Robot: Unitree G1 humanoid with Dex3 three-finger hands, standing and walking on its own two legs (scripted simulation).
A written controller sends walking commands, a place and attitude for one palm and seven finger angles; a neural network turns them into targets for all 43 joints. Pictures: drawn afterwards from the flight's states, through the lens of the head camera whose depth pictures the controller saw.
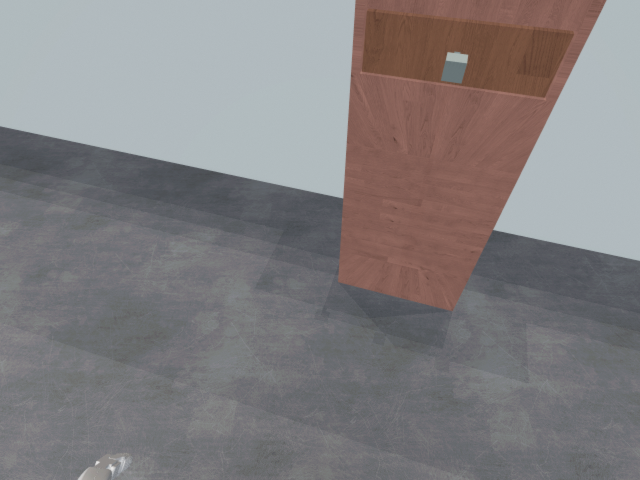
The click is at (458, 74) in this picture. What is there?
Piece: drawer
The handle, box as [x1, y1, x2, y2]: [441, 52, 467, 82]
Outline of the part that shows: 448,52 441,80 461,82 466,65 467,55 460,54 459,52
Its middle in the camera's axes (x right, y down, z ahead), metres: +0.27 -0.35 +0.77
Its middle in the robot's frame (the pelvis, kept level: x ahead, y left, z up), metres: +0.84 -0.23 +0.13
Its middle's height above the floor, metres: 0.90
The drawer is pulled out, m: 0.00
